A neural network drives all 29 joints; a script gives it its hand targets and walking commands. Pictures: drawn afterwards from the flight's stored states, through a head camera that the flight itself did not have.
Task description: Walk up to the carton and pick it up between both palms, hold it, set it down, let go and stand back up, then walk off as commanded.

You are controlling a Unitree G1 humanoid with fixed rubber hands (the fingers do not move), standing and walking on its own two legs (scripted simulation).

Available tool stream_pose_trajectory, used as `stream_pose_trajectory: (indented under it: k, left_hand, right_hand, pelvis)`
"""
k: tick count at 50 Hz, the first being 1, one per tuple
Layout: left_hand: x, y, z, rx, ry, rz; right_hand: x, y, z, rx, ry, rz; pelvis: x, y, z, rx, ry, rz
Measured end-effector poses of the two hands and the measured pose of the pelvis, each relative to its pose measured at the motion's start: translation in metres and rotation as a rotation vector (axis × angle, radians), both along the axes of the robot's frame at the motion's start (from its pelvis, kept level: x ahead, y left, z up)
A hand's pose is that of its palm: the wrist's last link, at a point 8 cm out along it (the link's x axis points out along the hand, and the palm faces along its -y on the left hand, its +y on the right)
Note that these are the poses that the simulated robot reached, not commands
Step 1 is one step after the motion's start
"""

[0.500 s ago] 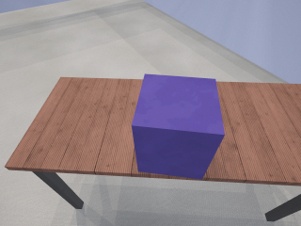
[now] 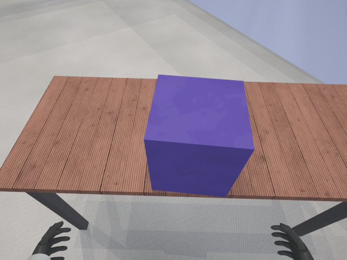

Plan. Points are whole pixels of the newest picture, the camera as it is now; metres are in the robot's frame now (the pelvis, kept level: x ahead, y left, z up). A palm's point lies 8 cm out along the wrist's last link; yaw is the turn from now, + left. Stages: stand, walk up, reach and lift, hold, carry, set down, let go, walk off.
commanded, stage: reach and lift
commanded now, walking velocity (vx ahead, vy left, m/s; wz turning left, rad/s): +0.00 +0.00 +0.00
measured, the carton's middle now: (194, 139) +0.42 -0.05 +0.01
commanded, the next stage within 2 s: none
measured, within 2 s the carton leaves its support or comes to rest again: neither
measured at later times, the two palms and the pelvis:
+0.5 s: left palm out of the picture +0.16 +0.26 -0.04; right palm out of the picture +0.13 -0.25 -0.03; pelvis -0.03 +0.00 +0.01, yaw +0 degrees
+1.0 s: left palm (62, 233) +0.21 +0.24 -0.01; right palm (271, 236) +0.18 -0.19 -0.01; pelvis +0.02 +0.01 +0.01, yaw +0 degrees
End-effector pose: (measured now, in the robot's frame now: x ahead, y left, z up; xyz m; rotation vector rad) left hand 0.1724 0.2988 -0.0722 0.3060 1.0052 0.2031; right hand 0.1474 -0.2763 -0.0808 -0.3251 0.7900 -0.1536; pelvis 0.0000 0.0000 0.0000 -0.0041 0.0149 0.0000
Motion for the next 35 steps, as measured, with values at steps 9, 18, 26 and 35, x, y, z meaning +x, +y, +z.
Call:
stream_pose_trajectory:
  k: [9, 18, 26, 35]
  left_hand:
    - [-0.013, -0.013, 0.006, -0.041, -0.107, -0.095]
    - [-0.016, -0.024, 0.017, -0.054, -0.200, -0.135]
    - [-0.006, -0.040, 0.032, -0.077, -0.307, -0.146]
    - [0.011, -0.048, 0.044, -0.166, -0.379, -0.103]
  right_hand:
    - [-0.026, 0.028, 0.016, 0.033, -0.062, -0.022]
    - [-0.027, 0.036, 0.033, 0.053, -0.145, -0.023]
    - [-0.012, 0.029, 0.049, 0.076, -0.246, -0.034]
    - [0.014, 0.057, 0.063, 0.163, -0.326, -0.057]
  pelvis:
    - [-0.013, 0.014, 0.005, -0.016, -0.002, 0.001]
    - [-0.026, 0.015, 0.007, -0.017, -0.018, 0.001]
    - [-0.027, 0.001, 0.007, -0.009, -0.020, -0.004]
    - [-0.014, -0.006, 0.010, 0.008, -0.001, 0.002]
